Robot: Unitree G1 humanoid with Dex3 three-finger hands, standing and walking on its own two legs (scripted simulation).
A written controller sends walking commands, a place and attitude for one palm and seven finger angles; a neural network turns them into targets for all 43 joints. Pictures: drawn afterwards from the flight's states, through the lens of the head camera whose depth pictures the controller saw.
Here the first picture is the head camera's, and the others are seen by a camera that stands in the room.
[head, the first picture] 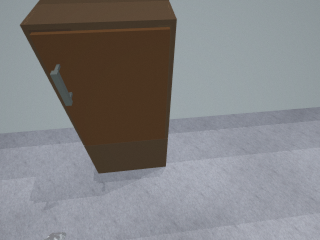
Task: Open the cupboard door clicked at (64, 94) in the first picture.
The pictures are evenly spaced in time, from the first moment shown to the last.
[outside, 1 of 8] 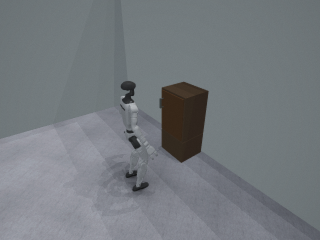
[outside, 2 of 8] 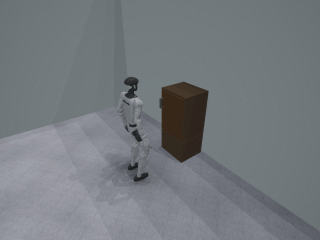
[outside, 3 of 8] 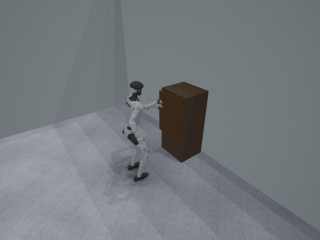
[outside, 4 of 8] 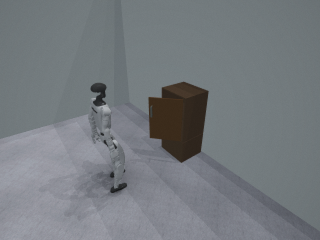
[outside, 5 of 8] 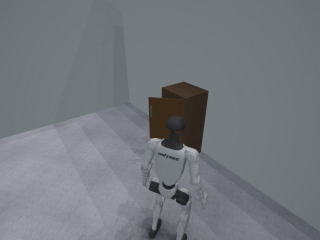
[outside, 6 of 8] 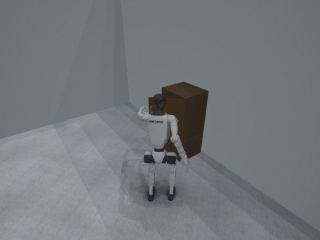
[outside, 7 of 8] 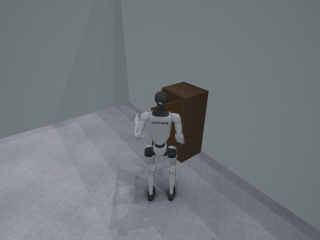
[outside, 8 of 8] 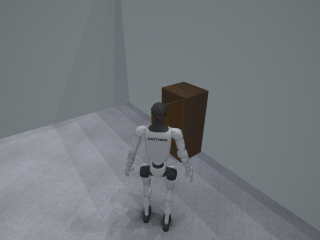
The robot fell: no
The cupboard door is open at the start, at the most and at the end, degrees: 0 84 84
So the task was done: yes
